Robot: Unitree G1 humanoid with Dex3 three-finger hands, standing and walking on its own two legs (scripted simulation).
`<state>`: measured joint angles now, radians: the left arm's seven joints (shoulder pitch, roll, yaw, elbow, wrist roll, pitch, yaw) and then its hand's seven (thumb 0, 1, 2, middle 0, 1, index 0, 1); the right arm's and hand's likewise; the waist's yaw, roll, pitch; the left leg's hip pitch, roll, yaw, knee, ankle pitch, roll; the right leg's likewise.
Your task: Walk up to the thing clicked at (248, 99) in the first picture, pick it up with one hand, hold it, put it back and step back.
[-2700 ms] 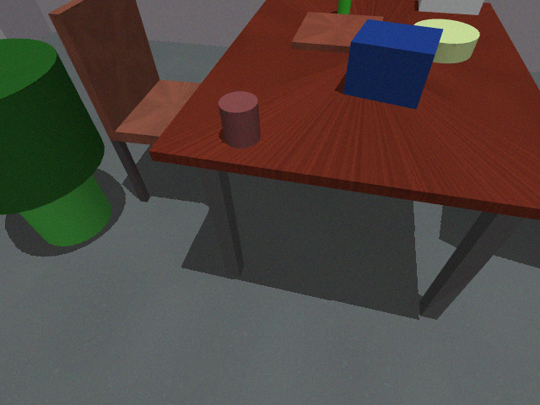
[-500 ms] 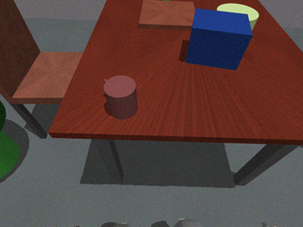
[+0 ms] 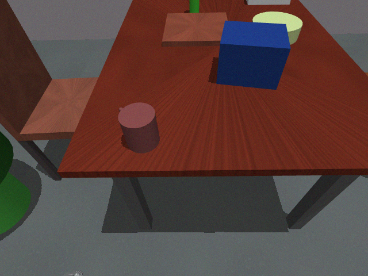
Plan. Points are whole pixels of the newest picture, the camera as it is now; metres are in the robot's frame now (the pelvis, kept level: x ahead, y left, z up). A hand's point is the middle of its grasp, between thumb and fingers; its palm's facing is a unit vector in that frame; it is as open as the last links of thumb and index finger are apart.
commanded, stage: walk up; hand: left
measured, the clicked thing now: (136, 125) +0.49 +0.16 +0.03
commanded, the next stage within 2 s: stand in 0.82 s
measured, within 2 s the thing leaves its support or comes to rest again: neither
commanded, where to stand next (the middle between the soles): +0.07 +0.00 m, yaw +1 degrees
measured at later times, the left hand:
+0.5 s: hand out of the picture +0.09 +0.26 -0.14, palm faces +0.02 -0.95 -0.31, open 7.4 cm
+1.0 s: hand out of the picture +0.08 +0.28 -0.14, palm faces +0.01 -0.94 -0.33, open 7.4 cm
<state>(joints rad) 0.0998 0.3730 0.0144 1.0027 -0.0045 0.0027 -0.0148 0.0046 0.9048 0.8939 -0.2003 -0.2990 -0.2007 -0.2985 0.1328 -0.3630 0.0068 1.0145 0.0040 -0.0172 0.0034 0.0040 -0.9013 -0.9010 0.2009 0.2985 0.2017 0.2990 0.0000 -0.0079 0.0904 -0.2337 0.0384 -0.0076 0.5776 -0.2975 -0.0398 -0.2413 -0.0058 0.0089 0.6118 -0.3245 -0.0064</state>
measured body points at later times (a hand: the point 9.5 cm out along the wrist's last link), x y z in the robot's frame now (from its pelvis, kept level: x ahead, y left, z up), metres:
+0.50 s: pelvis +0.00 +0.01 +0.02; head +0.01 +0.02 +0.47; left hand +0.09 +0.31 -0.12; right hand +0.08 -0.30 -0.11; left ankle +0.01 +0.15 -0.73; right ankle +0.01 -0.12 -0.73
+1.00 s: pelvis +0.01 +0.02 +0.02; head +0.02 +0.02 +0.47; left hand +0.07 +0.33 -0.12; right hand +0.11 -0.28 -0.11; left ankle +0.01 +0.15 -0.73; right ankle +0.01 -0.12 -0.73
